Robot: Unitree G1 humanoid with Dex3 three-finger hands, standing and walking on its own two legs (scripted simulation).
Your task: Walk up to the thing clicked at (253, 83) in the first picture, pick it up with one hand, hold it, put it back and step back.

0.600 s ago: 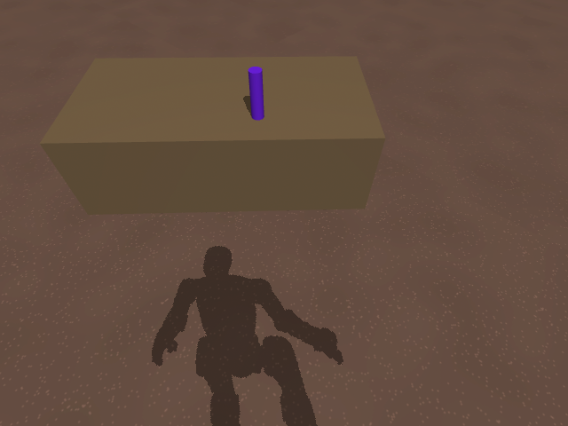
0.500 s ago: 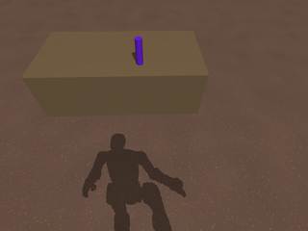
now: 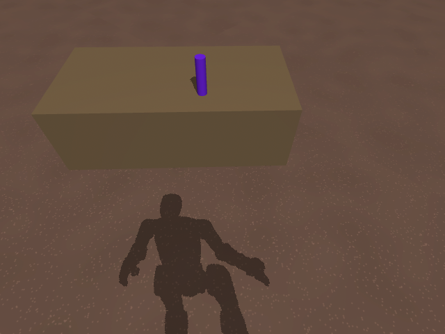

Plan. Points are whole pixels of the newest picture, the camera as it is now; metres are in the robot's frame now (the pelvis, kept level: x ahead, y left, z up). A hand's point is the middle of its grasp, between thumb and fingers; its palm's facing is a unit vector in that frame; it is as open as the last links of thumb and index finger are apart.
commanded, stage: stand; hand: left
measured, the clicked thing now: (201, 75) +1.26 +0.11 -0.26
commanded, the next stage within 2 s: walk up in 0.52 s
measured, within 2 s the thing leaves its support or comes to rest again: neither
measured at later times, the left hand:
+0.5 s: hand out of the picture +0.07 +0.25 -0.16, palm faces -0.03 -0.94 -0.34, open 7.3 cm
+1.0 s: hand (129, 330) +0.16 +0.19 -0.14, palm faces +0.03 -0.93 -0.37, open 7.3 cm
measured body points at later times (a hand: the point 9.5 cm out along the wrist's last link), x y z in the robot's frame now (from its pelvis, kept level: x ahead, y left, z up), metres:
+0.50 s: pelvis +0.00 +0.00 +0.00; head +0.02 +0.00 +0.45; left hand +0.08 +0.30 -0.13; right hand +0.08 -0.30 -0.13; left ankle +0.00 +0.13 -0.75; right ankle +0.00 -0.12 -0.75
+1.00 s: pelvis +0.11 -0.08 -0.01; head +0.12 -0.09 +0.44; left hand +0.15 +0.24 -0.12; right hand +0.18 -0.42 -0.13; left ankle +0.13 +0.05 -0.70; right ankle +0.12 -0.20 -0.75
